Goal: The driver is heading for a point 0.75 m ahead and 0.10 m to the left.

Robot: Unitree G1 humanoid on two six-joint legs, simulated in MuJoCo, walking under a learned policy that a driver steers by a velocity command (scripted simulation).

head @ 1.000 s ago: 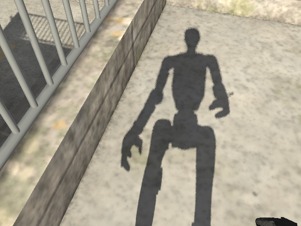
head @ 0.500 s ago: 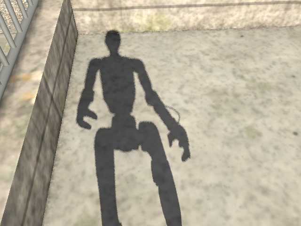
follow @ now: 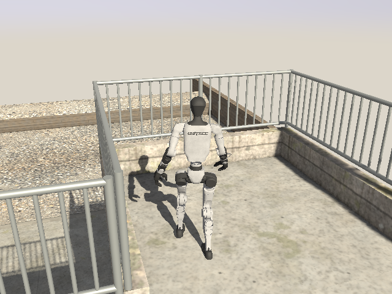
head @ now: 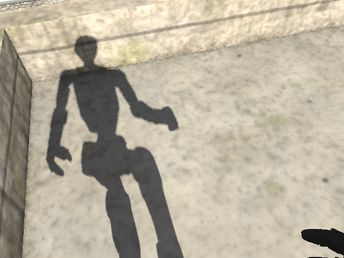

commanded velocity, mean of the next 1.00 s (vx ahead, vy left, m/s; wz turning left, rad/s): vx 0.06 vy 0.00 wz -0.14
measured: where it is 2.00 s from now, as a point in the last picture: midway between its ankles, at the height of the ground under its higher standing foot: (185, 254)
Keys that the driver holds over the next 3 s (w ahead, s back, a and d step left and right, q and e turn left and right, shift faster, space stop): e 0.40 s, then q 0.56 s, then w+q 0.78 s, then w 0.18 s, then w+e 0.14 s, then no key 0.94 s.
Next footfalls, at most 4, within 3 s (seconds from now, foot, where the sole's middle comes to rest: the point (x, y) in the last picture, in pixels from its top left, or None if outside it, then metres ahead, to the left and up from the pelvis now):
0.04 left None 0.21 0.12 -0.77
0.48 right None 0.13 -0.13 -0.77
0.92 left None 0.14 0.09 -0.77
1.40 right None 0.33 -0.14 -0.77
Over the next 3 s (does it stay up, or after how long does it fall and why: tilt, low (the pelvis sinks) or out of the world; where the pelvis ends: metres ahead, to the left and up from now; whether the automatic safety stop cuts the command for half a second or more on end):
stays up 0.75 0.23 0.00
